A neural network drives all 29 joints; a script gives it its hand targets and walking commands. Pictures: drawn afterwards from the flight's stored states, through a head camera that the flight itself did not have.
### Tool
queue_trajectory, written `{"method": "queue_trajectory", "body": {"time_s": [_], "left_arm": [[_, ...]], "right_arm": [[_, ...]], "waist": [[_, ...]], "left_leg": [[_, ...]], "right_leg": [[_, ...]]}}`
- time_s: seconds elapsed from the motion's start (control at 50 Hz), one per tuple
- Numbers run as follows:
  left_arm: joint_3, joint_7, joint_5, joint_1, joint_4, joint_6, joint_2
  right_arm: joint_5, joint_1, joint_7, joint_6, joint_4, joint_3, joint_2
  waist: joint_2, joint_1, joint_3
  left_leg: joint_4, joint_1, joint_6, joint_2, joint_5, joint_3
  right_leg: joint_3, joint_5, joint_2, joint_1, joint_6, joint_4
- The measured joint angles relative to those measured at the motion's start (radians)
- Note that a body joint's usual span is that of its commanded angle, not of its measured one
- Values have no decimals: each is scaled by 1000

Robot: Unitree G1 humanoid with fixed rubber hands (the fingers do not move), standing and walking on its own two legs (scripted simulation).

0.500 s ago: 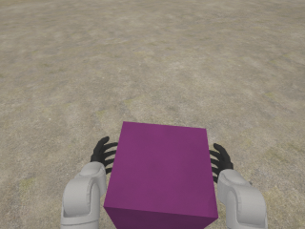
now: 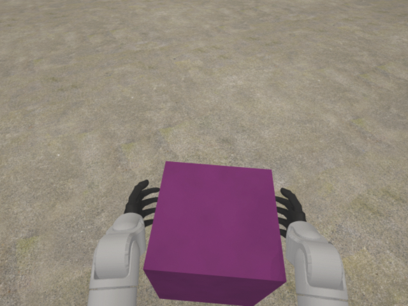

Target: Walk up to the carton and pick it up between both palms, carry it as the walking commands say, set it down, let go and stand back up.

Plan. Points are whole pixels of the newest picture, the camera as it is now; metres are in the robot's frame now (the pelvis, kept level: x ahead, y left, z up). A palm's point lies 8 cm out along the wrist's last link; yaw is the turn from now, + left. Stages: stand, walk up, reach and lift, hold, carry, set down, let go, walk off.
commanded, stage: carry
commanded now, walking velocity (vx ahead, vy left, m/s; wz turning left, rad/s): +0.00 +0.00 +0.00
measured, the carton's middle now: (211, 238) +0.27 +0.00 -0.02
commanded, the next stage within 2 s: hold in 1.14 s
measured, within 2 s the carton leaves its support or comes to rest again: neither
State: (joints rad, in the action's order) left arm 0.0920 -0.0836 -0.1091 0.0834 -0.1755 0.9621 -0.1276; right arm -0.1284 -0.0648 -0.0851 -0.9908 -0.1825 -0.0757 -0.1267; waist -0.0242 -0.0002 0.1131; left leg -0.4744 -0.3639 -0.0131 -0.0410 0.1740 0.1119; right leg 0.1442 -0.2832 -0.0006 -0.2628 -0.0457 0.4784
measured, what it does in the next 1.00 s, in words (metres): stands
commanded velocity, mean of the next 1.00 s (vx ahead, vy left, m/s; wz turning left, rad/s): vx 0.00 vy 0.00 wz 0.00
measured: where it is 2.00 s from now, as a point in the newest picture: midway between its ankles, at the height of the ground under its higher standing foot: outside the picture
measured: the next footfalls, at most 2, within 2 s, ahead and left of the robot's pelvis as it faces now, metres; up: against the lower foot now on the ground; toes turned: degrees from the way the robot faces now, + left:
none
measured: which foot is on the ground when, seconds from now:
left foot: down 0.00-1.00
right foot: down 0.00-1.00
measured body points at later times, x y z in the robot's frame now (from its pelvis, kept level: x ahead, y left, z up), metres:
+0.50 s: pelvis +0.01 +0.00 +0.00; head +0.00 +0.00 +0.45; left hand +0.29 +0.15 +0.04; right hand +0.28 -0.15 +0.03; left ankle +0.04 +0.11 -0.74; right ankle -0.02 -0.08 -0.74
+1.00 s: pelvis +0.00 +0.00 +0.00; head -0.02 +0.00 +0.45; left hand +0.28 +0.16 +0.04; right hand +0.27 -0.15 +0.03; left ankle +0.04 +0.11 -0.74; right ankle -0.02 -0.08 -0.74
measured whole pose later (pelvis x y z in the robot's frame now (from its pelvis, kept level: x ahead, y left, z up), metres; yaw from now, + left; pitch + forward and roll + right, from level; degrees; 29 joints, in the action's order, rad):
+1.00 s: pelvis +0.00 +0.00 +0.00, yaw +0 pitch +3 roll +0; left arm 0.11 -0.08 -0.10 0.08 -0.07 0.87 -0.13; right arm -0.12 -0.05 -0.09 -0.88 -0.07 -0.08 -0.13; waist -0.01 0.00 0.11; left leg -0.48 -0.35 -0.02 -0.03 0.18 0.12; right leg 0.14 -0.29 -0.01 -0.26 -0.04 0.50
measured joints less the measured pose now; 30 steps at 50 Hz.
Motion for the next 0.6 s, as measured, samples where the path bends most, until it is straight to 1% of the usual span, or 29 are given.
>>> {"method": "queue_trajectory", "body": {"time_s": [0.02,0.06,0.12,0.16,0.22,0.26,0.32,0.38,0.4,0.44,0.5,0.58,0.6], "left_arm": [[5,1,-3,7,20,-8,0],[4,0,3,3,9,-9,0],[10,3,-5,14,46,-28,-1],[8,4,4,5,26,-36,0],[15,7,-8,17,83,-72,-1],[14,6,-6,14,79,-77,-1],[20,11,-11,23,110,-102,-1],[17,9,4,6,78,-108,0],[16,10,-1,6,85,-114,0],[20,15,-19,13,136,-131,0],[12,6,2,-5,94,-122,0],[7,3,4,-8,78,-120,0],[9,4,0,-4,92,-125,0]], "right_arm": [[-2,-6,2,9,21,-4,0],[-1,4,2,17,11,1,0],[-7,-3,6,41,48,-5,0],[-3,2,1,40,21,0,0],[-14,-15,7,72,81,-10,0],[-11,-8,7,83,80,-8,0],[-15,-15,7,107,106,-13,0],[-1,-3,-1,107,73,-4,0],[-4,-2,0,115,83,-4,0],[-22,-7,9,135,137,-9,0],[0,11,3,131,97,-4,0],[6,17,0,135,83,-4,0],[3,13,1,140,98,-5,0]], "waist": [[0,0,2],[5,-2,0],[9,-2,0],[10,-4,-9],[9,-1,-2],[10,-1,-7],[14,-2,-13],[21,-1,-22],[24,0,-19],[26,1,-6],[26,-1,-18],[24,1,-13],[21,1,-8]], "left_leg": [[-1,0,1,0,2,0],[-1,1,2,0,6,1],[-3,3,4,1,11,0],[-9,3,5,-1,16,2],[-14,3,5,-1,22,2],[-24,4,6,-3,29,1],[-34,8,6,-4,36,2],[-41,6,6,-5,40,4],[-38,8,5,-3,39,5],[-35,11,2,-2,37,5],[-34,20,0,-2,37,9],[-24,20,-5,4,28,11],[-22,20,-6,4,26,11]], "right_leg": [[0,-2,0,1,0,0],[-1,-7,0,0,0,3],[0,-13,-1,2,-1,5],[-3,-17,0,1,-2,10],[-3,-23,0,2,-2,15],[-2,-28,0,6,-2,20],[-4,-33,1,9,-2,28],[-6,-35,0,6,-1,36],[-7,-36,-1,6,-1,37],[-7,-34,-2,10,1,33],[-11,-32,-3,18,2,31],[-12,-28,-8,13,4,32],[-11,-26,-8,14,5,29]]}}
